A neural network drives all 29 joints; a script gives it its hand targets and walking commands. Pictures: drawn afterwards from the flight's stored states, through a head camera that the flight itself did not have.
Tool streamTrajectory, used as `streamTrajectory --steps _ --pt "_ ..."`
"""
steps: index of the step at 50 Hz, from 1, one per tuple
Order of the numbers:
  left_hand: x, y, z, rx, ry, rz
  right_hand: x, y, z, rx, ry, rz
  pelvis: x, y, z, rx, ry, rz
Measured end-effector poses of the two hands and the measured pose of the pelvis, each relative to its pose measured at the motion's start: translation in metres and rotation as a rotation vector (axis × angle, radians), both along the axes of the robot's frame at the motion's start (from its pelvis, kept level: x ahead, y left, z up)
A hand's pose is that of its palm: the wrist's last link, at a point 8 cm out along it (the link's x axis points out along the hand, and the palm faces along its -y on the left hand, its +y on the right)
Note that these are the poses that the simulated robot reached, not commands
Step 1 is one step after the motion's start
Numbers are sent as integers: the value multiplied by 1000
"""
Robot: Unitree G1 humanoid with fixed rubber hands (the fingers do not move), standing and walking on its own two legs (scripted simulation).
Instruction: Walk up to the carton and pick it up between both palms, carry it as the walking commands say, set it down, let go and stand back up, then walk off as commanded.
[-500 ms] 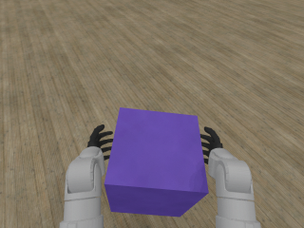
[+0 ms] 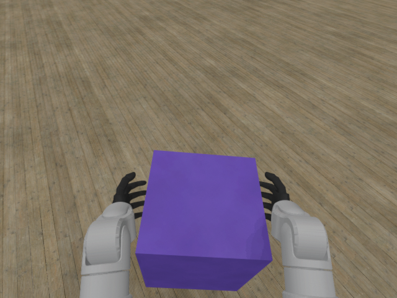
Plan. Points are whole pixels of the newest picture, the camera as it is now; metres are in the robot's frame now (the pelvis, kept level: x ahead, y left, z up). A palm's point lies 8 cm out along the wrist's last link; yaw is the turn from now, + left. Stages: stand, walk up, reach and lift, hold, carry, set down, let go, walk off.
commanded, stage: carry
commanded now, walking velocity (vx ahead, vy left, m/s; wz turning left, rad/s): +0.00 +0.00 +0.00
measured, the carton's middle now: (198, 225) +0.28 +0.01 -0.02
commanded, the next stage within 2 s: none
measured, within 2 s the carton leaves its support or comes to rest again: neither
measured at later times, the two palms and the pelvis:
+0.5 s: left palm (121, 205) +0.28 +0.16 +0.07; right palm (273, 203) +0.28 -0.14 +0.07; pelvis +0.01 +0.01 +0.00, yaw +0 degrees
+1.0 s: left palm (110, 214) +0.26 +0.17 +0.07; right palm (264, 207) +0.27 -0.12 +0.07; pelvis -0.01 +0.02 +0.00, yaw +0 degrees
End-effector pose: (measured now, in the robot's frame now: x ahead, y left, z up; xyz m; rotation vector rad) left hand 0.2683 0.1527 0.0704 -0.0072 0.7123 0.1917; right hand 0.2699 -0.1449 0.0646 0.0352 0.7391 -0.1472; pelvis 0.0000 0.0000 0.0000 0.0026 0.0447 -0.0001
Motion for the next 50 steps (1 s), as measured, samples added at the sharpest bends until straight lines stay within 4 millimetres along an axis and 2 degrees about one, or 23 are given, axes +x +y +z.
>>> streamTrajectory --steps 3,13,16,19,27,35,43,50 --pt "7 1 -4 24 15 -4 8 2 -7 -16 11 10 4 1 1 -1 3 2" --pt "14 5 -4 9 8 -5 16 7 -4 -27 -6 12 9 4 0 -6 4 0" --pt "11 5 0 -10 -3 4 13 7 3 -24 -19 -2 10 5 0 -2 -2 -2" --pt "15 5 -3 4 1 -16 17 8 -1 -41 -16 8 12 6 0 -1 -4 -2" --pt "12 7 -2 18 13 -21 15 10 0 -33 -14 2 11 9 1 -6 -18 -1" --pt "3 12 -2 -14 5 -8 12 16 12 -51 -37 2 6 12 1 -7 -27 3" --pt "-3 17 -6 18 42 -11 6 23 4 -36 -22 4 -2 20 2 -6 -35 -1" --pt "-8 22 -1 9 26 1 1 29 7 -45 -33 1 -7 24 1 -8 -31 -1"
